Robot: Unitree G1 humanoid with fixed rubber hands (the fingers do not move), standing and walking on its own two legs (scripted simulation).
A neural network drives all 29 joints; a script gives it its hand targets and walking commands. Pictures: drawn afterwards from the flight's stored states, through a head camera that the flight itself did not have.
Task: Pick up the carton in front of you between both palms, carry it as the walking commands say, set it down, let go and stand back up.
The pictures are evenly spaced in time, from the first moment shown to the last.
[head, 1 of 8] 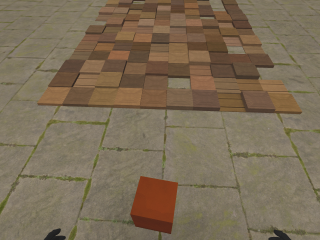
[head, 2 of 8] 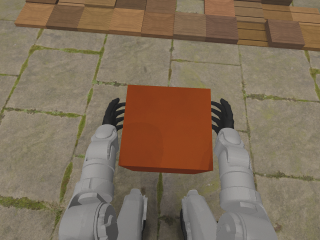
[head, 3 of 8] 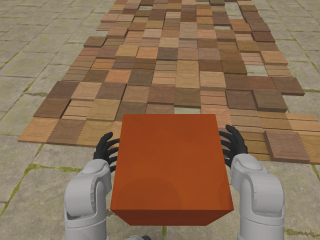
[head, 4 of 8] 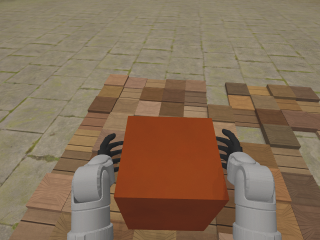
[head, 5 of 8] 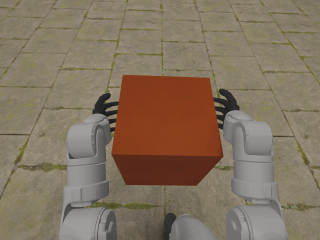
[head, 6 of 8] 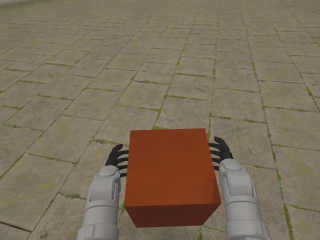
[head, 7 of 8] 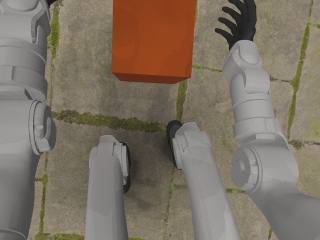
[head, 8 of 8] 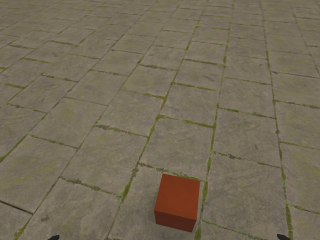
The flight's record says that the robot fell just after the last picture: no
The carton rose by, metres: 0.80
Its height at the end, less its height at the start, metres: +0.00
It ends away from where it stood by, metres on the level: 5.98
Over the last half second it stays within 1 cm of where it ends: yes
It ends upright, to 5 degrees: yes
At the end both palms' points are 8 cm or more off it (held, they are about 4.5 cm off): yes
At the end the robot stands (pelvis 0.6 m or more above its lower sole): yes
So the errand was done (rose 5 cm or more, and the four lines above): yes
